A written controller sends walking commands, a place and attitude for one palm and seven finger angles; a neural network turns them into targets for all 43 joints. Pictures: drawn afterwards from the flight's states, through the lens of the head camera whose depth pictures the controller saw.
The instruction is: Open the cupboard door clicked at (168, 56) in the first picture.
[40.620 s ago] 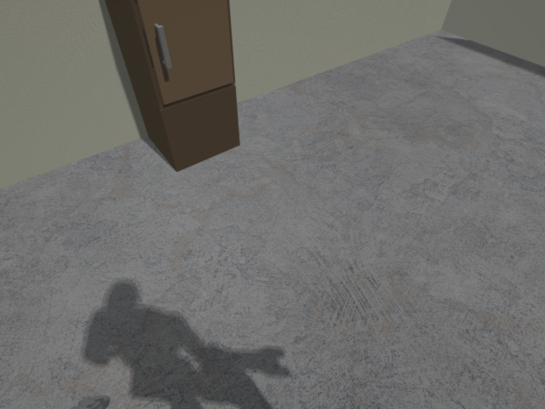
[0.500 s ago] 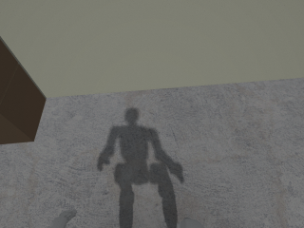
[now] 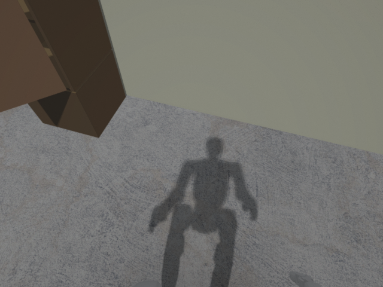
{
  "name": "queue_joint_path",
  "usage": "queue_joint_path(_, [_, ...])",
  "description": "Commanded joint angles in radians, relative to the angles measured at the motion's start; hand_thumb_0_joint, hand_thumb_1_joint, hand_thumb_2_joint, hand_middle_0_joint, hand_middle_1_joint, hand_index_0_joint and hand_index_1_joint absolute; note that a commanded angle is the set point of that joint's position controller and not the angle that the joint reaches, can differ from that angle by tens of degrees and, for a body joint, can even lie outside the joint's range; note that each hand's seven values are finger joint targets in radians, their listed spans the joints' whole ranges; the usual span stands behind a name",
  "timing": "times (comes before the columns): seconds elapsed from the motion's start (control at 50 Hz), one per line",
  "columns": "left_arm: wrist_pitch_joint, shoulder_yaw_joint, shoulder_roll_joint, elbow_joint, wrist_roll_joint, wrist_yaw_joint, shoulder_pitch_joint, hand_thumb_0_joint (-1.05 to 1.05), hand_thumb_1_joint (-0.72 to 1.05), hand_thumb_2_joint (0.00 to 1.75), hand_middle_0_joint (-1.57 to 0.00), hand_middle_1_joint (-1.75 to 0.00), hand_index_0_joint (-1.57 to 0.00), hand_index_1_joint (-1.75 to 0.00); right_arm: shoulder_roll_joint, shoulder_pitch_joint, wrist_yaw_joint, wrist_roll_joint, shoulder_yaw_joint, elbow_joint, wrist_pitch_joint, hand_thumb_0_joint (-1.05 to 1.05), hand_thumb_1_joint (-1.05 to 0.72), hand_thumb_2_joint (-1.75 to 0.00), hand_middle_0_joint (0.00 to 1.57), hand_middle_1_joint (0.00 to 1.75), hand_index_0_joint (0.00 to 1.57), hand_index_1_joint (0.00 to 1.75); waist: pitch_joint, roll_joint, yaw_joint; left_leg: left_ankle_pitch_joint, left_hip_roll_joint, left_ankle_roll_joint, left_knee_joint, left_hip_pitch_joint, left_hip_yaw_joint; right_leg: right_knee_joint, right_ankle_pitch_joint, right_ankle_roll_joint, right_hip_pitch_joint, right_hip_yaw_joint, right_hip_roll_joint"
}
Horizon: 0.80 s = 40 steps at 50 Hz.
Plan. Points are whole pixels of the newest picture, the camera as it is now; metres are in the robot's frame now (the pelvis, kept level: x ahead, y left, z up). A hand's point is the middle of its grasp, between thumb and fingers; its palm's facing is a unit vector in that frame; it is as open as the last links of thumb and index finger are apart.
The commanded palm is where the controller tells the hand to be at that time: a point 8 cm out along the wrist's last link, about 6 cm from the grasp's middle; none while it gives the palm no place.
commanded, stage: turn to face it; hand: left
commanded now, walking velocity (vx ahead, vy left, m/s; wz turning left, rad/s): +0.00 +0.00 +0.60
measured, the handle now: out of the picture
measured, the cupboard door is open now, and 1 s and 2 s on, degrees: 48 48 48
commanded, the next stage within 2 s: take the last steps up to it in 0.96 s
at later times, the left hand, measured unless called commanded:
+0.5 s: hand out of the picture +0.07 +0.17 -0.14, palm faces +0.27 -0.92 -0.29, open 7.3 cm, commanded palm none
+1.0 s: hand out of the picture -0.04 +0.19 -0.17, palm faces +0.55 -0.80 -0.23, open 7.3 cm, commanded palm none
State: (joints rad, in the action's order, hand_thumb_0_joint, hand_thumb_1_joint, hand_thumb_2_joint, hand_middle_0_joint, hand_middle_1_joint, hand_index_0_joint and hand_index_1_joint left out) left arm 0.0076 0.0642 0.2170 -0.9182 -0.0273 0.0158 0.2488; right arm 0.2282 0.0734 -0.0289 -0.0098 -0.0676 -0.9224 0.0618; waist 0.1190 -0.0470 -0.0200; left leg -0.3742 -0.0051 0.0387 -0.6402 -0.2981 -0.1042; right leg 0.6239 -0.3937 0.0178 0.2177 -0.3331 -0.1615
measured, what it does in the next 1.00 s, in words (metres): steps on the spot, turning left: left foot, then right foot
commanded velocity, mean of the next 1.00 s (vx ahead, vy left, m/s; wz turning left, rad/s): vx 0.00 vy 0.00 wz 0.46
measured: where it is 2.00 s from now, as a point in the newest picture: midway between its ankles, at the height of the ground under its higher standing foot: (151, 277)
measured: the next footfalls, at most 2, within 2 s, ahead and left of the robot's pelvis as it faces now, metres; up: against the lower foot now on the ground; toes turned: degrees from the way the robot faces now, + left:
left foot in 0.02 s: +0.03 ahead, +0.12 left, +0.00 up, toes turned +6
right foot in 0.38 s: +0.08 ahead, -0.14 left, +0.00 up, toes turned +9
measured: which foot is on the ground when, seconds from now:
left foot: up 0.00-0.00, down 0.02-0.38, up 0.40-0.78, down 0.80-1.00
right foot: down 0.00-0.02, up 0.04-0.36, down 0.38-0.80, up 0.82-1.00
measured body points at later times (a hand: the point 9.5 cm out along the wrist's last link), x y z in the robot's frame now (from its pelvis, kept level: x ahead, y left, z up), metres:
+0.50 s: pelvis +0.02 -0.05 +0.00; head +0.08 -0.06 +0.45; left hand +0.05 +0.22 -0.12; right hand +0.16 -0.28 -0.16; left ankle -0.05 +0.08 -0.65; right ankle +0.04 -0.15 -0.73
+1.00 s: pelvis +0.03 -0.01 +0.01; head +0.06 +0.04 +0.45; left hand -0.07 +0.23 -0.15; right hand +0.25 -0.16 -0.12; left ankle -0.03 +0.05 -0.73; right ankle +0.07 -0.17 -0.66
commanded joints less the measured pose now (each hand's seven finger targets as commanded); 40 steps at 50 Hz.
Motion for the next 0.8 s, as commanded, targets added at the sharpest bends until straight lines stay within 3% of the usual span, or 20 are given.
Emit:
queue_joint_path(0.0, [-0.007, 0.022, 0.102, 0.138, 0.019, -0.004, -0.068, 0.0, 0.9, 0.9, -0.2, -0.3, -0.2, -0.3, 0.289, 0.214, 0.016, -0.019, -0.066, 0.04, -0.037, 0.0, -0.9, -0.9, 0.2, 0.3, 0.2, 0.3, -0.231, 0.372, 0.134, 0.79, -0.415, -0.272, 0.265, 0.373, 0.539, 0.431, -0.283, -0.105, 0.379, 0.129, 0.019])
queue_joint_path(0.02, [0.01, 0.022, 0.131, 0.161, 0.005, 0.006, -0.127, 0.0, 0.9, 0.9, -0.2, -0.3, -0.2, -0.3, 0.29, 0.249, 0.025, -0.015, -0.061, 0.019, -0.031, 0.0, -0.9, -0.9, 0.2, 0.3, 0.2, 0.3, -0.22, 0.224, 0.135, 0.712, -0.437, -0.312, 0.254, 0.316, 0.518, 0.505, -0.297, -0.09, 0.395, 0.268, 0.024])
queue_joint_path(0.04, [0.013, 0.025, 0.107, 0.145, 0.009, 0.009, -0.134, 0.0, 0.9, 0.9, -0.2, -0.3, -0.2, -0.3, 0.277, 0.203, 0.039, -0.017, -0.058, 0.037, -0.036, 0.0, -0.9, -0.9, 0.2, 0.3, 0.2, 0.3, -0.211, 0.274, 0.112, 0.648, -0.381, -0.291, 0.255, 0.287, 0.488, 0.533, -0.235, -0.094, 0.421, 0.299, 0.023])
queue_joint_path(0.06, [0.014, 0.025, 0.123, 0.128, 0.01, 0.005, -0.134, 0.0, 0.9, 0.9, -0.2, -0.3, -0.2, -0.3, 0.241, 0.145, 0.045, -0.016, -0.049, 0.056, -0.038, 0.0, -0.9, -0.9, 0.2, 0.3, 0.2, 0.3, -0.18, 0.259, 0.091, 0.6, -0.334, -0.265, 0.263, 0.226, 0.438, 0.547, -0.159, -0.099, 0.407, 0.326, 0.023])
queue_joint_path(0.1, [0.022, 0.028, 0.123, 0.092, 0.008, -0.005, -0.085, 0.0, 0.9, 0.9, -0.2, -0.3, -0.2, -0.3, 0.211, 0.072, 0.046, -0.016, -0.035, 0.077, -0.043, 0.0, -0.9, -0.9, 0.2, 0.3, 0.2, 0.3, -0.144, 0.173, 0.042, 0.559, -0.26, -0.218, 0.283, 0.158, 0.344, 0.537, -0.055, -0.106, 0.361, 0.327, 0.04])
queue_joint_path(0.14, [0.024, 0.028, 0.115, 0.087, 0.01, -0.007, -0.066, 0.0, 0.9, 0.9, -0.2, -0.3, -0.2, -0.3, 0.211, 0.071, 0.044, -0.015, -0.031, 0.074, -0.048, 0.0, -0.9, -0.9, 0.2, 0.3, 0.2, 0.3, -0.141, 0.161, 0.03, 0.546, -0.23, -0.202, 0.285, 0.139, 0.316, 0.474, -0.028, -0.11, 0.32, 0.321, 0.054])
queue_joint_path(0.24, [0.021, 0.02, 0.103, 0.112, 0.014, -0.007, -0.085, 0.0, 0.9, 0.9, -0.2, -0.3, -0.2, -0.3, 0.219, 0.067, 0.037, -0.018, -0.042, 0.07, -0.04, 0.0, -0.9, -0.9, 0.2, 0.3, 0.2, 0.3, -0.14, 0.21, 0.033, 0.446, -0.197, -0.196, 0.266, 0.081, 0.358, 0.229, -0.042, -0.106, 0.198, 0.292, 0.11])
queue_joint_path(0.32, [0.0, 0.025, 0.115, 0.097, 0.017, -0.004, 0.011, 0.0, 0.9, 0.9, -0.2, -0.3, -0.2, -0.3, 0.207, 0.022, 0.037, -0.009, -0.05, 0.088, -0.031, 0.0, -0.9, -0.9, 0.2, 0.3, 0.2, 0.3, -0.173, 0.207, -0.016, 0.417, -0.14, -0.145, 0.152, -0.03, 0.385, -0.096, 0.13, -0.093, -0.052, 0.261, 0.151])
queue_joint_path(0.34, [-0.013, 0.037, 0.16, 0.089, 0.011, 0.003, 0.066, 0.0, 0.9, 0.9, -0.2, -0.3, -0.2, -0.3, 0.172, 0.022, 0.033, -0.001, -0.047, 0.095, -0.033, 0.0, -0.9, -0.9, 0.2, 0.3, 0.2, 0.3, -0.194, 0.097, -0.044, 0.269, -0.077, -0.093, 0.05, -0.132, 0.34, -0.242, 0.195, -0.074, -0.192, 0.343, 0.059])
queue_joint_path(0.36, [-0.023, 0.057, 0.264, 0.086, -0.007, 0.014, 0.086, 0.0, 0.9, 0.9, -0.2, -0.3, -0.2, -0.3, 0.1, 0.045, 0.026, 0.006, -0.038, 0.114, -0.034, 0.0, -0.9, -0.9, 0.2, 0.3, 0.2, 0.3, -0.215, -0.225, -0.048, -0.087, 0.077, -0.008, -0.195, -0.32, 0.165, -0.33, 0.299, 0.031, -0.307, 0.64, -0.229])
queue_joint_path(0.38, [-0.017, 0.046, 0.284, 0.096, -0.001, 0.015, 0.078, 0.0, 0.9, 0.9, -0.2, -0.3, -0.2, -0.3, 0.121, 0.024, 0.022, -0.003, -0.041, 0.124, -0.03, 0.0, -0.9, -0.9, 0.2, 0.3, 0.2, 0.3, -0.183, -0.211, -0.051, -0.275, 0.06, -0.005, -0.441, -0.307, 0.164, -0.337, 0.38, 0.126, -0.166, 0.671, -0.365])
queue_joint_path(0.4, [-0.022, 0.04, 0.231, 0.097, 0.003, 0.02, 0.042, 0.0, 0.9, 0.9, -0.2, -0.3, -0.2, -0.3, 0.129, 0.01, 0.023, -0.009, -0.046, 0.105, -0.021, 0.0, -0.9, -0.9, 0.2, 0.3, 0.2, 0.3, -0.155, -0.255, -0.031, -0.232, 0.024, -0.006, -0.574, -0.306, 0.205, -0.333, 0.398, 0.133, -0.089, 0.678, -0.314])
queue_joint_path(0.44, [-0.021, 0.019, 0.158, 0.12, 0.009, 0.018, -0.059, 0.0, 0.9, 0.9, -0.2, -0.3, -0.2, -0.3, 0.114, 0.047, 0.009, -0.011, -0.045, 0.064, -0.008, 0.0, -0.9, -0.9, 0.2, 0.3, 0.2, 0.3, -0.109, -0.145, 0.029, -0.067, -0.011, 0.014, -0.667, -0.304, 0.175, -0.293, 0.436, 0.09, -0.056, 0.449, -0.189])
queue_joint_path(0.48, [-0.026, 0.015, 0.136, 0.128, 0.006, 0.021, -0.074, 0.0, 0.9, 0.9, -0.2, -0.3, -0.2, -0.3, 0.09, 0.071, 0.001, -0.009, -0.034, 0.046, -0.003, 0.0, -0.9, -0.9, 0.2, 0.3, 0.2, 0.3, -0.127, -0.159, 0.042, -0.019, -0.019, 0.028, -0.607, -0.282, 0.136, -0.28, 0.516, 0.067, -0.083, 0.335, -0.152])
queue_joint_path(0.54, [-0.027, 0.022, 0.15, 0.103, 0.005, 0.022, -0.003, 0.0, 0.9, 0.9, -0.2, -0.3, -0.2, -0.3, 0.07, 0.021, 0.0, -0.006, -0.024, 0.048, -0.002, 0.0, -0.9, -0.9, 0.2, 0.3, 0.2, 0.3, -0.136, -0.114, 0.006, -0.046, -0.016, 0.036, -0.452, -0.258, 0.089, -0.263, 0.594, 0.078, -0.155, 0.292, -0.168])
queue_joint_path(0.66, [-0.023, 0.04, 0.183, 0.049, -0.006, 0.018, 0.07, 0.0, 0.9, 0.9, -0.2, -0.3, -0.2, -0.3, 0.039, -0.035, 0.003, 0.001, -0.005, 0.058, -0.02, 0.0, -0.9, -0.9, 0.2, 0.3, 0.2, 0.3, -0.15, -0.159, -0.037, -0.103, -0.002, 0.012, -0.151, -0.152, 0.021, -0.192, 0.739, 0.097, -0.214, 0.258, -0.208])
queue_joint_path(0.7, [-0.022, 0.043, 0.196, 0.038, -0.003, 0.016, 0.063, 0.0, 0.9, 0.9, -0.2, -0.3, -0.2, -0.3, 0.045, -0.003, 0.008, 0.002, -0.003, 0.049, -0.028, 0.0, -0.9, -0.9, 0.2, 0.3, 0.2, 0.3, -0.164, -0.155, -0.019, -0.045, 0.014, -0.001, -0.022, -0.072, -0.002, -0.143, 0.763, 0.08, -0.199, 0.241, -0.204])
queue_joint_path(0.74, [-0.019, 0.043, 0.194, 0.035, 0.01, 0.01, 0.036, 0.0, 0.9, 0.9, -0.2, -0.3, -0.2, -0.3, 0.08, 0.074, 0.011, -0.004, -0.008, 0.026, -0.039, 0.0, -0.9, -0.9, 0.2, 0.3, 0.2, 0.3, -0.191, -0.107, 0.035, 0.156, 0.01, -0.024, 0.187, 0.132, -0.003, -0.026, 0.673, 0.016, -0.087, 0.185, -0.169])
queue_joint_path(0.76, [-0.016, 0.037, 0.159, 0.051, 0.016, 0.004, 0.022, 0.0, 0.9, 0.9, -0.2, -0.3, -0.2, -0.3, 0.152, 0.128, 0.013, -0.011, -0.025, 0.019, -0.048, 0.0, -0.9, -0.9, 0.2, 0.3, 0.2, 0.3, -0.245, 0.074, 0.068, 0.407, -0.13, -0.078, 0.238, 0.306, 0.154, 0.138, 0.452, -0.042, 0.07, 0.132, -0.098])
queue_joint_path(0.78, [-0.01, 0.012, 0.083, 0.091, 0.022, -0.001, -0.017, 0.0, 0.9, 0.9, -0.2, -0.3, -0.2, -0.3, 0.252, 0.196, 0.022, -0.018, -0.048, 0.01, -0.047, 0.0, -0.9, -0.9, 0.2, 0.3, 0.2, 0.3, -0.241, 0.351, 0.103, 0.855, -0.393, -0.238, 0.252, 0.381, 0.466, 0.336, -0.232, -0.096, 0.303, 0.149, 0.026])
